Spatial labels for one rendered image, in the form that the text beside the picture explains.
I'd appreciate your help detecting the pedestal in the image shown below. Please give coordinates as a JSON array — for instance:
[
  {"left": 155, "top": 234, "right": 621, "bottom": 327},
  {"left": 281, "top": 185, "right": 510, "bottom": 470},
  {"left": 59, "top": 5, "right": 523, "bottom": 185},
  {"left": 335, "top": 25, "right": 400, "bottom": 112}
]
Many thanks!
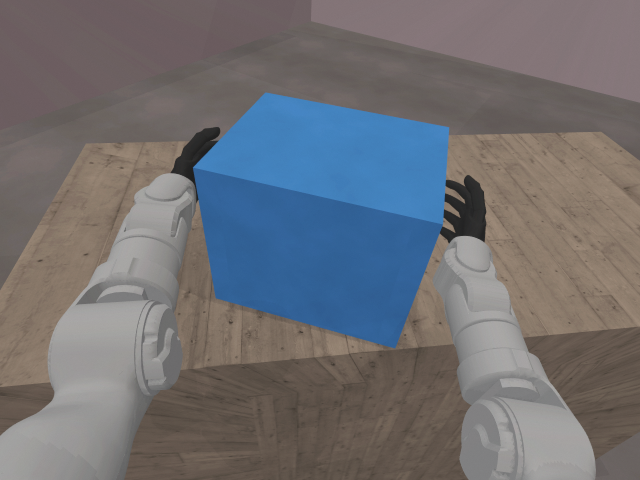
[{"left": 0, "top": 132, "right": 640, "bottom": 480}]

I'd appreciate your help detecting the robot left hand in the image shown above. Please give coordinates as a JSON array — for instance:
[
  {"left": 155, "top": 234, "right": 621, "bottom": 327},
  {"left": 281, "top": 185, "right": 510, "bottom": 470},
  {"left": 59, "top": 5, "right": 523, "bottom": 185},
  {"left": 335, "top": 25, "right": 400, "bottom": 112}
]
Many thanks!
[{"left": 171, "top": 127, "right": 220, "bottom": 203}]

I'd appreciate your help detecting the robot right hand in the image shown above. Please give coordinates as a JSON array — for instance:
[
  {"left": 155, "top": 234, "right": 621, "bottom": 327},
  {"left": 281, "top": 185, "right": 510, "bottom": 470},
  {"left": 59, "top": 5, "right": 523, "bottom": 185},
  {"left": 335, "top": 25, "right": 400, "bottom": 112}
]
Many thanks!
[{"left": 440, "top": 175, "right": 486, "bottom": 243}]

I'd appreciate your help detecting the left robot upper arm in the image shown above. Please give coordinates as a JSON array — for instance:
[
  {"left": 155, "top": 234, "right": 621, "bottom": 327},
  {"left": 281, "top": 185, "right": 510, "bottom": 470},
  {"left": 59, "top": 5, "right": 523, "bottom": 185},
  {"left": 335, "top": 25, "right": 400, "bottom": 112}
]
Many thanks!
[{"left": 0, "top": 300, "right": 183, "bottom": 480}]

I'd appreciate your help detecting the right robot upper arm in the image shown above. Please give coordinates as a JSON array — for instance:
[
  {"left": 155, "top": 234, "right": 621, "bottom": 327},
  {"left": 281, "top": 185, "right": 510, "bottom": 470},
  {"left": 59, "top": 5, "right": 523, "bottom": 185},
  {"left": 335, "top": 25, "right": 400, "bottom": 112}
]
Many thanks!
[{"left": 459, "top": 396, "right": 595, "bottom": 480}]

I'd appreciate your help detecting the robot right forearm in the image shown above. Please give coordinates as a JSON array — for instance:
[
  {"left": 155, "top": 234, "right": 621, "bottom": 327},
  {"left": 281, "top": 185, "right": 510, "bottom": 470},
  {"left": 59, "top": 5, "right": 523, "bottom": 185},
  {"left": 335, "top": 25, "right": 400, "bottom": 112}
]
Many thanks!
[{"left": 433, "top": 236, "right": 596, "bottom": 475}]

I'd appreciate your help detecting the carton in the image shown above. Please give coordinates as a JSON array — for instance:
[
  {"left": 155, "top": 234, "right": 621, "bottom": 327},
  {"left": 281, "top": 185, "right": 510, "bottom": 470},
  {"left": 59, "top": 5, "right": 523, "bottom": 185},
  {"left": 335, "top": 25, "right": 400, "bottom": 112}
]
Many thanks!
[{"left": 193, "top": 92, "right": 449, "bottom": 348}]

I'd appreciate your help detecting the robot left forearm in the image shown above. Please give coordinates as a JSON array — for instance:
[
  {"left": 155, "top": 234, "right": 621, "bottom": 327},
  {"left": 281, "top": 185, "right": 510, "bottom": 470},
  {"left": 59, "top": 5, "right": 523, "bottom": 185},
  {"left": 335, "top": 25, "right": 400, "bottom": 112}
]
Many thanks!
[{"left": 48, "top": 173, "right": 196, "bottom": 390}]

